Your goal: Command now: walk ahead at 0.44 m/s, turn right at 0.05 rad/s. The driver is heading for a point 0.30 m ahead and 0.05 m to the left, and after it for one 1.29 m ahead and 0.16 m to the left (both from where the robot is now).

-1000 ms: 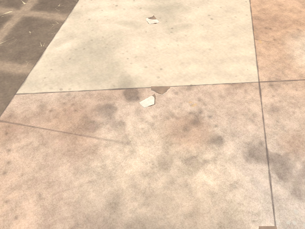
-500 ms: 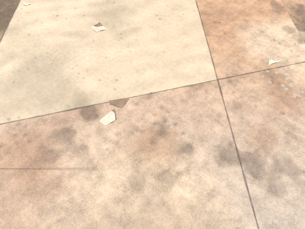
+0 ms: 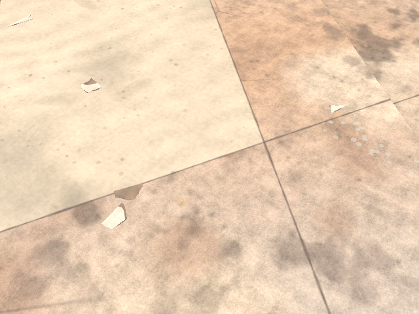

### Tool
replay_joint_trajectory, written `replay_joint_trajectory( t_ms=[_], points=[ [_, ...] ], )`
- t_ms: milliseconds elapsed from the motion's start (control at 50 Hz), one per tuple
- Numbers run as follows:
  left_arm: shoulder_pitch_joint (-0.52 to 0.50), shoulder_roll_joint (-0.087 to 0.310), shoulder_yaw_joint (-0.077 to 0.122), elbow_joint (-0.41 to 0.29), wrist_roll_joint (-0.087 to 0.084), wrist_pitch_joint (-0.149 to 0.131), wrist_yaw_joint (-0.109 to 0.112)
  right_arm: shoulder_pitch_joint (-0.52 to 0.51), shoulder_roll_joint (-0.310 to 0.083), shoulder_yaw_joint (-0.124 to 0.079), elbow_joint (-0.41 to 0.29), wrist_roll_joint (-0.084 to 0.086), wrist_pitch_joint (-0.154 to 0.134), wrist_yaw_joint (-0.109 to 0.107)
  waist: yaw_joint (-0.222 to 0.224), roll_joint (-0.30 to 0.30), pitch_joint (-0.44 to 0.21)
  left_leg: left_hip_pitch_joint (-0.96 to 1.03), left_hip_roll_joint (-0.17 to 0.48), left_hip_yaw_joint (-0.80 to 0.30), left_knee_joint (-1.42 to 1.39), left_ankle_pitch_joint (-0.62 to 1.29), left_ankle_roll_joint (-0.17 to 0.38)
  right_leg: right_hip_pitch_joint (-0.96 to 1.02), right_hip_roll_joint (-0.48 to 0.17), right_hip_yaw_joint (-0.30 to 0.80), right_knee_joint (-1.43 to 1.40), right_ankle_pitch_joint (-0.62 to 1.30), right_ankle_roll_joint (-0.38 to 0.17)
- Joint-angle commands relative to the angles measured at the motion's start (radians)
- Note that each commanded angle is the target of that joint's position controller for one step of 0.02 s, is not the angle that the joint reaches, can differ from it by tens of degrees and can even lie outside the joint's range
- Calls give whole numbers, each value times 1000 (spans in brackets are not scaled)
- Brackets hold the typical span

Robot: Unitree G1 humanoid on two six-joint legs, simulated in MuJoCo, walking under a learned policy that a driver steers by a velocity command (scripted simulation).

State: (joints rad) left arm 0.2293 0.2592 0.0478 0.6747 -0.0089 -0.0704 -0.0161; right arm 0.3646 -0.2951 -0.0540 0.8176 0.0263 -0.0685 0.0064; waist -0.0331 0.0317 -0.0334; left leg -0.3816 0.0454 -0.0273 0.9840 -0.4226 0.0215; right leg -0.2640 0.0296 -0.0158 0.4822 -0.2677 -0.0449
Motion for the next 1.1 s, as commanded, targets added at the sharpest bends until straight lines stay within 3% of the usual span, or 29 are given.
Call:
replay_joint_trajectory(
  t_ms=[20,80,180,220,260,300,320,340,360,380,400,420,440,460,480,520,560,620,660,680,700,720,740,760,800,860,940,1100],
  points=[
    [116,136,38,-16,8,-10,-3,-142,-115,-28,-122,-10,-44,8,81,-142,83,-517,78,-32,150,111,14,324,-303,424,-296,-96,-204],
    [85,131,36,-13,8,-11,2,-153,-66,-16,-123,-19,-32,21,46,-131,85,-434,90,-6,46,230,-21,227,-249,266,-339,190,-192],
    [126,172,47,29,-1,-7,20,-314,-17,12,-168,-19,-35,33,86,-109,112,-261,28,42,-326,471,-40,125,-196,108,-342,335,-154],
    [164,187,51,56,-7,-2,24,-354,-29,10,-185,-19,-39,43,93,-115,108,-188,-3,43,-401,528,-25,136,-211,101,-309,427,-137],
    [163,192,53,72,-11,4,28,-344,-56,-2,-188,-21,-41,50,70,-125,82,-143,-15,20,-449,528,5,195,-231,102,-247,496,-107],
    [134,204,58,74,-9,12,32,-266,-92,-19,-167,-32,-39,48,16,-135,23,-30,-45,27,-472,496,36,241,-226,101,-134,638,-73],
    [119,197,55,70,-9,17,35,-164,-117,-34,-135,-40,-39,41,-39,-120,-42,114,-65,49,-498,533,58,232,-186,80,-4,714,-45],
    [147,163,42,62,5,18,37,-79,-168,-46,-120,-48,-38,31,-67,-59,-133,316,15,-2,-476,823,92,143,-123,44,186,577,2],
    [308,63,8,59,29,11,30,-24,-236,-50,-125,-77,-29,21,-11,178,-314,693,305,-320,-400,1134,263,-160,-10,29,588,-18,72],
    [390,72,2,107,10,11,23,2,-181,-35,-115,-52,-16,27,-17,247,-486,759,392,-553,-482,1079,360,-233,51,157,782,-452,94],
    [311,171,30,106,-18,20,22,-57,-153,-29,-124,-31,-2,31,-31,130,-386,631,337,-459,-538,867,314,-280,-2,177,840,-416,93],
    [208,174,30,77,-23,33,28,-142,-121,-18,-128,-25,4,31,-12,72,-235,488,286,-360,-575,722,266,-328,-47,124,801,-358,93],
    [153,158,28,69,-10,50,39,-212,-76,-2,-130,-28,7,30,12,28,-134,334,241,-286,-615,646,238,-314,-84,104,726,-304,99],
    [148,146,30,68,1,70,48,-262,-59,4,-130,-40,8,29,46,48,-88,191,209,-233,-657,576,216,-232,-115,105,646,-251,101],
    [175,125,26,80,5,87,53,-295,-68,0,-125,-54,9,30,72,82,-68,79,176,-186,-695,531,205,-137,-112,83,587,-206,105],
    [204,87,17,93,13,97,63,-329,-69,-3,-114,-63,4,27,93,103,-66,-2,152,-123,-722,530,214,-38,-106,60,452,-179,109],
    [168,76,10,90,19,95,65,-321,-74,-6,-94,-57,5,20,76,97,-84,8,155,-114,-727,451,218,4,-112,60,328,-107,100],
    [130,91,15,94,20,97,59,-327,-83,-5,-74,-46,26,8,71,80,-65,-29,147,-128,-745,119,187,87,-94,38,187,37,80],
    [115,83,15,96,37,95,54,-328,-47,10,-59,-40,36,6,82,60,-18,-84,108,-120,-733,-85,123,155,-82,26,80,76,56],
    [98,94,15,82,45,93,56,-299,-22,20,-41,-42,38,7,77,29,18,-96,77,-109,-708,-148,74,154,-117,72,0,93,35],
    [72,150,22,61,41,90,62,-265,-26,19,-34,-48,39,7,40,-52,56,-80,20,-68,-636,-132,30,95,-185,146,-70,65,8],
    [31,175,31,82,31,87,60,-224,-16,16,-26,-42,43,2,-13,-200,74,39,-37,15,-596,-7,1,-75,-168,154,-110,-200,-13],
    [2,116,19,72,33,76,55,-245,-39,13,-18,-46,46,-5,3,-202,94,123,-38,22,-548,79,-10,-149,-143,144,-154,-287,1],
    [-10,86,9,78,40,66,53,-246,-38,10,-13,-44,49,-10,-4,-202,89,162,-34,24,-532,131,-5,-168,-139,138,-162,-272,22],
    [-10,81,7,83,31,49,49,-228,-47,8,10,-48,56,-16,4,-144,78,155,-18,6,-542,161,14,-116,-117,108,-119,-142,46],
    [35,95,10,105,19,40,54,-243,-31,10,31,-41,48,-12,27,-75,30,133,-10,0,-543,245,24,-3,-108,87,-49,55,44],
    [40,89,9,123,17,44,56,-246,-32,9,68,-32,47,-11,36,-41,-8,166,-8,4,-520,373,20,48,-99,71,-18,191,37],
    [23,80,9,174,14,57,54,-248,-47,6,137,-27,65,-24,29,-27,1,210,-2,1,-511,453,22,67,-83,50,-24,254,39]
  ],
)
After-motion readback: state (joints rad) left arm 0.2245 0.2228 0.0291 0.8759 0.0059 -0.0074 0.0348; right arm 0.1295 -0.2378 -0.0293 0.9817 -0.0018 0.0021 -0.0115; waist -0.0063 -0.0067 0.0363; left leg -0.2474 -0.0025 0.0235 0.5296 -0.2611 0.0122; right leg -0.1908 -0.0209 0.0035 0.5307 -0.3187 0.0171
